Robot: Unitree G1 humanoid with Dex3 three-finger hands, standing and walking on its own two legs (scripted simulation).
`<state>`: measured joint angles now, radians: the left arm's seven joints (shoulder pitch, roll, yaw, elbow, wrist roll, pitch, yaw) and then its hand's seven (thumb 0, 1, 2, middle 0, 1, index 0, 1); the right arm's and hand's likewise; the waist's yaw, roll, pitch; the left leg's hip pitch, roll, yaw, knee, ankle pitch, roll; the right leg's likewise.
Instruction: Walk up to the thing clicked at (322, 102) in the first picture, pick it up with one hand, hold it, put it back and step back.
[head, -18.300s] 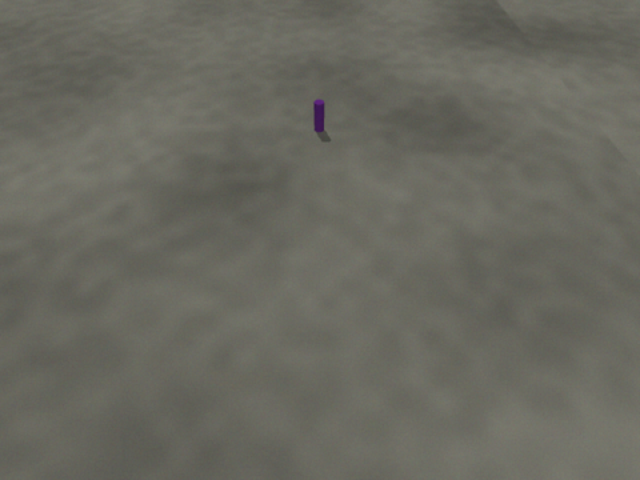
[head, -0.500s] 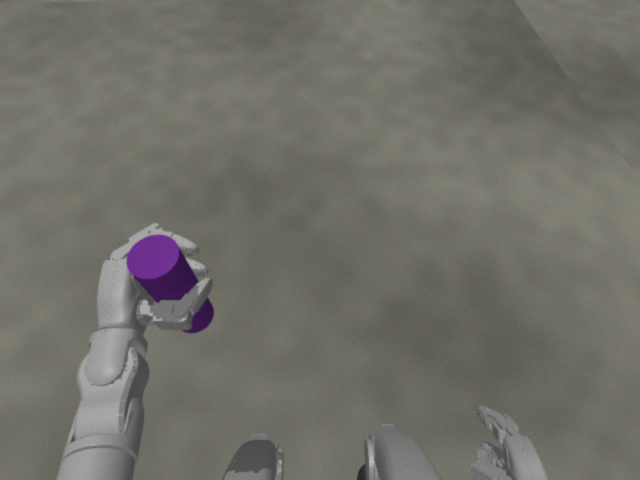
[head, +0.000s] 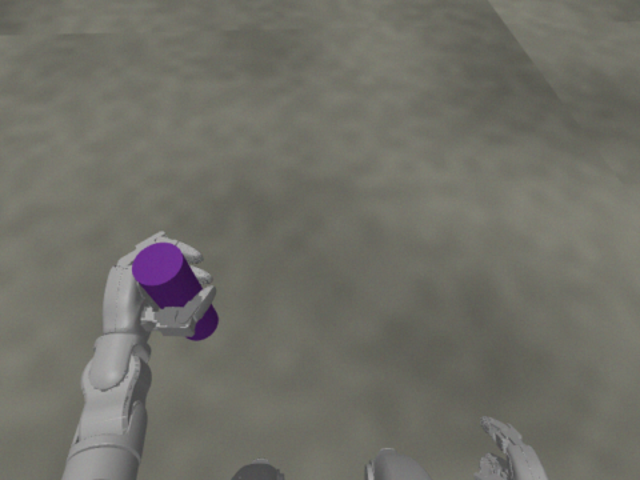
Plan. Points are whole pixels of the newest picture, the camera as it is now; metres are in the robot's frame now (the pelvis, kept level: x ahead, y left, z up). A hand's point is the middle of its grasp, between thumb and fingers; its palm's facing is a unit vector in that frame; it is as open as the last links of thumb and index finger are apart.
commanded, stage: hold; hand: left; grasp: from the side
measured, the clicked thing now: (181, 297) +0.34 +0.18 +0.02
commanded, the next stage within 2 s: none
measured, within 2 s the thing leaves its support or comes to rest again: neither
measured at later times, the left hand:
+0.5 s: hand (184, 284) +0.33 +0.17 +0.06, palm faces +0.04 -1.00 +0.01, open 7.3 cm
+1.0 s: hand (182, 282) +0.33 +0.17 +0.07, palm faces +0.04 -1.00 +0.01, open 7.3 cm
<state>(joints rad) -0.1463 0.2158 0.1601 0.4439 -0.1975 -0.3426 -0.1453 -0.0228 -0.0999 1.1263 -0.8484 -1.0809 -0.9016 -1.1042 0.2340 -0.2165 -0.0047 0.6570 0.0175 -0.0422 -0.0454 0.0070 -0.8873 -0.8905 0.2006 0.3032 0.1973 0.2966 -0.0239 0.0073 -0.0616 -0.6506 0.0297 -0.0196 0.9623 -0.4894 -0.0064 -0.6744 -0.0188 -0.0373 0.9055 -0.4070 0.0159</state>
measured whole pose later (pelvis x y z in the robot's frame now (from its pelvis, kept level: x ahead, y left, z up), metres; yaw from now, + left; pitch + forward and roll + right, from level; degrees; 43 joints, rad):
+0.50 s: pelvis +0.00 +0.00 +0.01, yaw +0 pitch +7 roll -1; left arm -0.13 0.20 0.15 0.44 -0.19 -0.34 -0.14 -0.02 -0.10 1.13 -0.85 -1.08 -0.90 -1.11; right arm 0.23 -0.22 -0.01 0.66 0.02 -0.03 -0.05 0.01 -0.90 -0.89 0.20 0.30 0.20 0.30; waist -0.02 0.01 -0.04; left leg -0.55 0.03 -0.02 0.88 -0.46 -0.01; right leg -0.57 -0.02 -0.04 0.83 -0.38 0.01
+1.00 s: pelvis +0.01 +0.00 +0.02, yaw +0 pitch +6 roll -1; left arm -0.13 0.20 0.15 0.44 -0.19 -0.34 -0.14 -0.02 -0.10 1.12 -0.85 -1.08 -0.90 -1.11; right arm 0.23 -0.21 -0.01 0.67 0.02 -0.03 -0.04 0.01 -0.90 -0.89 0.20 0.30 0.20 0.30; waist -0.02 0.01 -0.03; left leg -0.49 0.03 -0.01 0.83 -0.44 -0.01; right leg -0.52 -0.02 -0.03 0.78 -0.37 0.01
